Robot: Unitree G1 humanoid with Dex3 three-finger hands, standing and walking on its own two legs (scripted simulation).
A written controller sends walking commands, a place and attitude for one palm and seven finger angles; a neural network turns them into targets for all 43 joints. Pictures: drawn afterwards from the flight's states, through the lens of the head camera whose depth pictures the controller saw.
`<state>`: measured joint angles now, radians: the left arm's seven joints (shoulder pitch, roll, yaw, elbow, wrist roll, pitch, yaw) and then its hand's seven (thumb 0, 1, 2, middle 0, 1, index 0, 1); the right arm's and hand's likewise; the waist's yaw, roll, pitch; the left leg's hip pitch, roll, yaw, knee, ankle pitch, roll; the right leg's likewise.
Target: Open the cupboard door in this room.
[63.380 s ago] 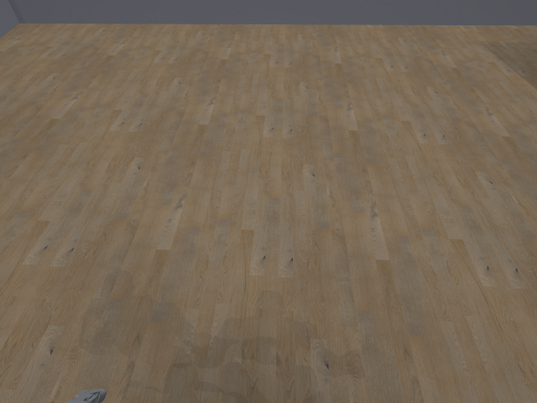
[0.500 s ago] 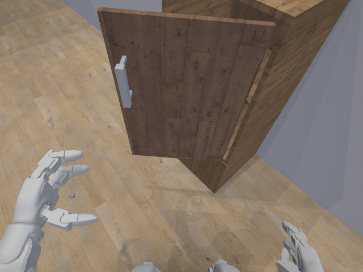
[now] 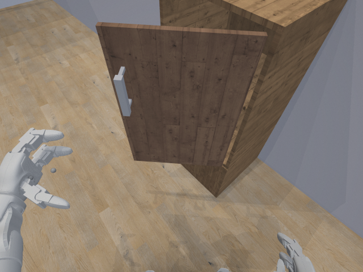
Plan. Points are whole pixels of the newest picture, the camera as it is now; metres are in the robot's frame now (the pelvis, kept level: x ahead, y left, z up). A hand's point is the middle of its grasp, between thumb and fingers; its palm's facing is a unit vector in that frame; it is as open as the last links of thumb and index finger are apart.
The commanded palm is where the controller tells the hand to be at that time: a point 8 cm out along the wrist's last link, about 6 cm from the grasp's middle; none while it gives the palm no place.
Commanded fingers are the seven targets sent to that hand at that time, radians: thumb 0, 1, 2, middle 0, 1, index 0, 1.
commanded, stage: raise the hand with hooked fingers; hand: left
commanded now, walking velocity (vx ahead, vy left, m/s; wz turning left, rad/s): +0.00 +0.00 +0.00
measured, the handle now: (124, 92) +0.55 +0.19 +0.05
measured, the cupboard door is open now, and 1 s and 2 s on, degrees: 43 43 43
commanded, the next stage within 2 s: move the hooked fingers beside the handle in 0.46 s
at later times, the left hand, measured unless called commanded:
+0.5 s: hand (60, 171) +0.29 +0.27 +0.07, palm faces +0.04 -1.00 -0.03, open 14.0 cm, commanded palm +0.26 +0.31 +0.07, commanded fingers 0.00 -0.50 0.30 -0.30 -1.20 -0.30 -1.20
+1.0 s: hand (76, 147) +0.35 +0.25 +0.07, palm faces +0.00 -1.00 -0.02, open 14.0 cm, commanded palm +0.33 +0.30 +0.07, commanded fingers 0.00 -0.50 0.30 -0.30 -1.20 -0.30 -1.20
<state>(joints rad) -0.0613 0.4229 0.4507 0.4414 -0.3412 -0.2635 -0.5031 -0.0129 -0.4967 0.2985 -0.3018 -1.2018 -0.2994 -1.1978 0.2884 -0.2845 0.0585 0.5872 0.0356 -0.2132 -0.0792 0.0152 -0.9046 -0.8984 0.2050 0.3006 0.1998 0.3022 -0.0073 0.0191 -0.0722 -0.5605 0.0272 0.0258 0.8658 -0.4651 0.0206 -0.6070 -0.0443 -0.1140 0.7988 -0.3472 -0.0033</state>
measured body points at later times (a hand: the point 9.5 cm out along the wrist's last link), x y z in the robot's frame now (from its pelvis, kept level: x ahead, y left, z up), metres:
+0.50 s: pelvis +0.00 -0.01 +0.00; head +0.05 +0.00 +0.45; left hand +0.28 +0.32 +0.07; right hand +0.14 -0.26 -0.08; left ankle -0.02 +0.10 -0.70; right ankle +0.03 -0.12 -0.70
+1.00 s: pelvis +0.00 -0.01 +0.00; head +0.06 +0.00 +0.45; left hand +0.35 +0.31 +0.07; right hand +0.11 -0.27 -0.09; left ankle -0.02 +0.10 -0.70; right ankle +0.03 -0.12 -0.70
